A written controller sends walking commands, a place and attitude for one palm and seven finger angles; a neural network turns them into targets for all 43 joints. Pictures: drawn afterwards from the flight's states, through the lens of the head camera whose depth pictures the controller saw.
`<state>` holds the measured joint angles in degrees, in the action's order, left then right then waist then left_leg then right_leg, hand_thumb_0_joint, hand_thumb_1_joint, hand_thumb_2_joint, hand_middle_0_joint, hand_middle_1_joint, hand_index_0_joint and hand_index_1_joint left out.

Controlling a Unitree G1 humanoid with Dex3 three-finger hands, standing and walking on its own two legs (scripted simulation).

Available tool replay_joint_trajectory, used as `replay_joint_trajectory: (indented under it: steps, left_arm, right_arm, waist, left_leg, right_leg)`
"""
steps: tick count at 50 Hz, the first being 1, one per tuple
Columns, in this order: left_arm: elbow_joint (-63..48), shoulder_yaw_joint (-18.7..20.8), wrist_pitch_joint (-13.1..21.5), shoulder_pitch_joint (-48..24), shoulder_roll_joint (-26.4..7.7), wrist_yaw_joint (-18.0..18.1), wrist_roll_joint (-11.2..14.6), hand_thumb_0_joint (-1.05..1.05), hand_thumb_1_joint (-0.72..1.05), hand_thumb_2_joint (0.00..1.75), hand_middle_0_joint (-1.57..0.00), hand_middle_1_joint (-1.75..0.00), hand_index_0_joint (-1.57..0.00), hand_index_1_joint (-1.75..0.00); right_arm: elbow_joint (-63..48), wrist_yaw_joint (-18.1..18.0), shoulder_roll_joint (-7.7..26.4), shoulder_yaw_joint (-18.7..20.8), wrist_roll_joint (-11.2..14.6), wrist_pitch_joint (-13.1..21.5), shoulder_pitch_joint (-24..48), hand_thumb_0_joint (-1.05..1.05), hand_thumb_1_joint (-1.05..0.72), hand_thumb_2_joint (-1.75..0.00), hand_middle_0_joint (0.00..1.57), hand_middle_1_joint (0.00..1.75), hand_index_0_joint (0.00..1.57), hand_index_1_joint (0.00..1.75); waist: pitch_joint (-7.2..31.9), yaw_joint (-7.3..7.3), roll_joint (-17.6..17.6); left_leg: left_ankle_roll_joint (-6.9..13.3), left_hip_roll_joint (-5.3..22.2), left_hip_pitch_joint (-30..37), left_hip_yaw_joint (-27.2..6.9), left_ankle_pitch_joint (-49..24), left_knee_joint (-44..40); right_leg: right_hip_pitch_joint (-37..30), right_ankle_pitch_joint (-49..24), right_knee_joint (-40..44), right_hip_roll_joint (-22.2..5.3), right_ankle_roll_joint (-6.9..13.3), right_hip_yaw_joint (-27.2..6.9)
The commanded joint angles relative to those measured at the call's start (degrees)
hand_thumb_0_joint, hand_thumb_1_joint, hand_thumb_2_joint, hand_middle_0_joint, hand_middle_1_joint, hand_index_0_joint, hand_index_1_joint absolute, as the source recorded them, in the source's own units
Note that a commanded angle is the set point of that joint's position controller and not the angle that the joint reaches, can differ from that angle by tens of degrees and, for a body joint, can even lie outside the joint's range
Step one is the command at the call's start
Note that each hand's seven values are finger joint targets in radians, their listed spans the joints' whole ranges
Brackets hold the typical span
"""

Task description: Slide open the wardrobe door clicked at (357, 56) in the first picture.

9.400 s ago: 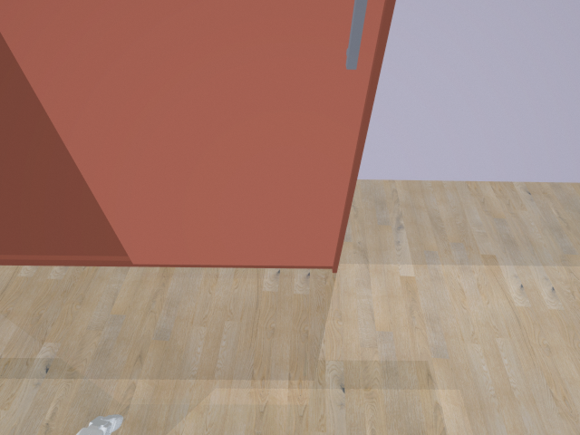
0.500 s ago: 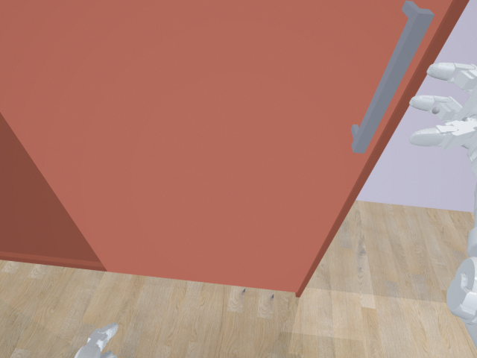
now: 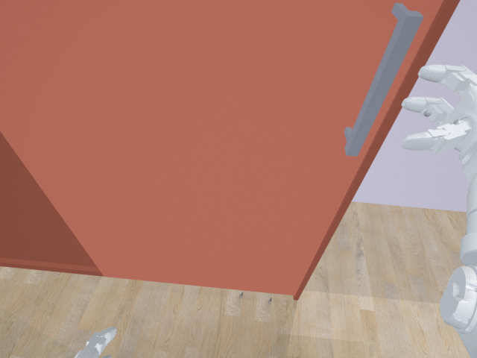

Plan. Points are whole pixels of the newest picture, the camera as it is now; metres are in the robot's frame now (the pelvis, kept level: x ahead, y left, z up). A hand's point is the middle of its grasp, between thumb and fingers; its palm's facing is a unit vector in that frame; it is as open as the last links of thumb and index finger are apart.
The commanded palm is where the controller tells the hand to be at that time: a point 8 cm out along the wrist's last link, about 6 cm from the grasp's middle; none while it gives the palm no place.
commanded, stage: move the hooked fingers beside the handle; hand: right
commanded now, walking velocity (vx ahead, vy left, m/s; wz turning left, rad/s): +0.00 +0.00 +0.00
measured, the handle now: (372, 89) +0.49 -0.16 +0.24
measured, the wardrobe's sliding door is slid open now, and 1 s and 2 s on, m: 0.00 0.00 0.00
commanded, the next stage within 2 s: feel for the door with the fingertips in 0.26 s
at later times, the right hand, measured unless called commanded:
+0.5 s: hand (423, 113) +0.42 -0.21 +0.25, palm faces +0.02 +1.00 -0.02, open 14.0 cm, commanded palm +0.40 -0.26 +0.24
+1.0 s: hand (396, 103) +0.44 -0.18 +0.25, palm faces +0.03 +1.00 +0.00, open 14.0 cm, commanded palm +0.42 -0.24 +0.24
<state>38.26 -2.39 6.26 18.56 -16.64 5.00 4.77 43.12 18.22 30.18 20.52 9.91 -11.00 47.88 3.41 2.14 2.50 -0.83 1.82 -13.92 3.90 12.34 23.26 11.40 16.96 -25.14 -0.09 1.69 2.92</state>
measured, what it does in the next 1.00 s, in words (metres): stands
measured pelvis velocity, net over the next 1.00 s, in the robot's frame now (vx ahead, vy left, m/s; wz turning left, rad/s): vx -0.01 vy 0.01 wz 0.01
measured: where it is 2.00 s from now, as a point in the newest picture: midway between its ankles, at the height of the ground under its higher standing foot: outside the picture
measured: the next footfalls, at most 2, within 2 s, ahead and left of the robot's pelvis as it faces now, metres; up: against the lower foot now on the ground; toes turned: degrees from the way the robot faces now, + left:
none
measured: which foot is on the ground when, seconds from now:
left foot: down 0.00-1.00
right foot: down 0.00-1.00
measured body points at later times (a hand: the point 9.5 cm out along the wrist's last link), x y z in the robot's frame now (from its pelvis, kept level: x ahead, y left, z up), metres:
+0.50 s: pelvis -0.01 +0.01 +0.00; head -0.01 +0.02 +0.45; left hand +0.11 +0.26 -0.10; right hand +0.41 -0.27 +0.25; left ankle -0.01 +0.13 -0.74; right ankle -0.04 -0.09 -0.74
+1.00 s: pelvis -0.01 +0.01 +0.00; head -0.01 +0.03 +0.45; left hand +0.09 +0.27 -0.11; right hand +0.43 -0.23 +0.25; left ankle -0.01 +0.13 -0.74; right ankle -0.04 -0.09 -0.74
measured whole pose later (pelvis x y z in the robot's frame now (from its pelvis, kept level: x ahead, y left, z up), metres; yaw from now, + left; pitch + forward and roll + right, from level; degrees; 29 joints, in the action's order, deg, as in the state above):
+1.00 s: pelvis -0.01 +0.01 +0.00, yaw +0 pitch +2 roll +1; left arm 38.6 -2.9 5.7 17.8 -15.7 5.4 4.8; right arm 46.0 12.8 26.5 18.6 8.9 -10.5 51.9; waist 2.6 2.8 2.6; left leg 0.1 1.0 -13.7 3.7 11.4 23.0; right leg 10.7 15.6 -24.1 -0.8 0.9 3.1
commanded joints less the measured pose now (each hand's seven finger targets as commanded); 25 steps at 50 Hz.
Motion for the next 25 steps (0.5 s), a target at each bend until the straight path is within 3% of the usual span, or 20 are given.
replay_joint_trajectory:
  steps: [1,3,5,9,11,13,15,16,18,20,22,23,25]
  left_arm:
    - [-8.0,3.0,2.1,-2.3,-8.1,0.3,-0.2,0.0,0.9,0.9,-0.2,-0.3,-0.2,-0.3]
    - [-8.3,2.9,2.2,-3.1,-7.6,0.4,-0.1,0.0,0.9,0.9,-0.2,-0.3,-0.2,-0.3]
    - [-7.9,2.8,1.8,-3.0,-7.8,0.5,-0.2,0.0,0.9,0.9,-0.2,-0.3,-0.2,-0.3]
    - [-8.3,2.5,1.7,-3.8,-7.5,0.7,0.1,0.0,0.9,0.9,-0.2,-0.3,-0.2,-0.3]
    - [-8.5,2.5,1.8,-3.9,-7.6,0.7,0.0,0.0,0.9,0.9,-0.2,-0.3,-0.2,-0.3]
    - [-8.2,2.4,1.9,-4.1,-7.4,0.9,0.3,0.0,0.9,0.9,-0.2,-0.3,-0.2,-0.3]
    - [-7.8,2.4,1.7,-3.5,-7.7,1.0,0.1,0.0,0.9,0.9,-0.2,-0.3,-0.2,-0.3]
    - [-8.1,2.4,1.8,-3.9,-7.6,1.0,0.1,0.0,0.9,0.9,-0.2,-0.3,-0.2,-0.3]
    - [-7.8,2.3,1.9,-3.6,-7.6,1.0,0.1,0.0,0.9,0.9,-0.2,-0.3,-0.2,-0.3]
    - [-8.1,2.5,2.0,-3.8,-7.4,0.9,0.1,0.0,0.9,0.9,-0.2,-0.3,-0.2,-0.3]
    - [-8.2,2.5,2.0,-4.1,-7.4,0.7,0.2,0.0,0.9,0.9,-0.2,-0.3,-0.2,-0.3]
    - [-8.1,2.4,2.2,-4.5,-7.2,0.7,0.2,0.0,0.9,0.9,-0.2,-0.3,-0.2,-0.3]
    - [-7.6,2.4,2.1,-4.4,-7.3,0.7,0.3,0.0,0.9,0.9,-0.2,-0.3,-0.2,-0.3]
  right_arm:
    - [-15.3,-1.0,16.1,3.2,1.3,3.8,27.4,0.0,0.5,-0.3,0.3,1.2,0.3,1.2]
    - [-15.9,-1.2,14.3,2.3,1.6,3.8,27.6,0.0,0.5,-0.3,0.3,1.2,0.3,1.2]
    - [-14.4,-1.4,16.6,3.8,1.4,3.7,26.3,0.0,0.5,-0.3,0.3,1.2,0.3,1.2]
    - [-14.1,-1.3,15.3,2.1,0.8,3.2,28.2,0.0,0.5,-0.3,0.3,1.2,0.3,1.2]
    - [-15.4,-1.1,15.5,2.1,0.9,3.5,29.3,0.0,0.5,-0.3,0.3,1.2,0.3,1.2]
    - [-14.0,-0.7,13.1,0.0,1.3,3.2,30.3,0.0,0.5,-0.3,0.3,1.2,0.3,1.2]
    - [-12.6,-0.8,15.1,1.6,1.5,3.4,29.5,0.0,0.5,-0.3,0.3,1.2,0.3,1.2]
    - [-12.5,-0.7,14.9,1.8,1.3,3.5,29.0,0.0,0.5,-0.3,0.3,1.2,0.3,1.2]
    - [-12.2,-0.5,13.9,0.5,1.3,3.6,30.4,0.0,0.5,-0.3,0.3,1.2,0.3,1.2]
    - [-13.5,-0.6,12.2,-0.4,1.8,4.0,29.1,0.0,0.5,-0.3,0.3,1.2,0.3,1.2]
    - [-14.6,-0.8,12.5,0.4,2.1,3.9,28.9,0.0,0.5,-0.3,0.3,1.2,0.3,1.2]
    - [-14.1,-0.9,10.6,-0.7,2.4,3.5,28.7,0.0,0.5,-0.3,0.3,1.2,0.3,1.2]
    - [-13.2,-1.5,10.0,-1.2,2.5,3.0,29.1,0.0,0.5,-0.3,0.3,1.2,0.3,1.2]
  waist:
    - [17.5,-0.33,0.0]
    - [17.7,-0.19,0.2]
    - [16.2,-0.64,-1.3]
    - [16.0,-0.06,1.6]
    - [17.2,-0.05,1.0]
    - [15.6,0.62,1.5]
    - [15.7,0.11,-0.1]
    - [16.2,-0.04,1.2]
    - [16.0,0.6,0.3]
    - [16.5,0.11,0.4]
    - [17.3,-0.07,0.5]
    - [16.3,0.05,0.3]
    - [14.1,0.17,0.0]
  left_leg:
    - [3.0,-1.0,7.1,-0.8,-21.6,0.6]
    - [2.9,-1.0,6.8,-0.9,-22.1,0.7]
    - [3.0,-0.9,7.5,-1.0,-21.5,0.3]
    - [3.0,-0.8,6.6,-1.2,-20.6,0.3]
    - [3.1,-0.9,7.1,-1.2,-21.0,0.2]
    - [3.0,-0.9,5.4,-1.1,-19.3,-0.1]
    - [3.2,-0.8,6.7,-0.9,-19.3,-0.3]
    - [3.1,-0.8,6.6,-1.3,-19.7,-0.1]
    - [3.0,-0.8,6.4,-1.1,-19.5,-0.2]
    - [3.2,-0.8,6.9,-0.9,-20.1,-0.1]
    - [3.1,-0.9,7.2,-1.1,-20.4,0.0]
    - [3.0,-0.9,6.5,-1.0,-19.5,-0.1]
    - [3.1,-0.9,6.0,-0.9,-17.8,-0.6]
  right_leg:
    - [-7.4,-27.5,1.4,-1.6,-0.5,-4.2]
    - [-8.1,-27.8,1.2,-1.5,-0.4,-4.0]
    - [-6.8,-26.2,1.4,-1.5,-0.2,-3.8]
    - [-6.8,-24.6,1.7,-1.3,-0.3,-3.7]
    - [-7.7,-25.3,1.6,-1.2,-0.3,-4.0]
    - [-7.6,-23.4,1.7,-1.2,-0.3,-4.1]
    - [-6.6,-23.1,1.9,-1.1,-0.2,-4.1]
    - [-6.9,-23.1,1.9,-1.0,-0.2,-3.9]
    - [-6.6,-22.5,1.9,-1.0,-0.2,-4.0]
    - [-7.3,-24.0,1.7,-1.1,-0.1,-4.0]
    - [-7.5,-23.9,1.8,-1.0,-0.2,-4.0]
    - [-7.0,-22.8,1.9,-1.0,-0.2,-4.0]
    - [-5.8,-20.8,2.2,-0.8,-0.1,-3.9]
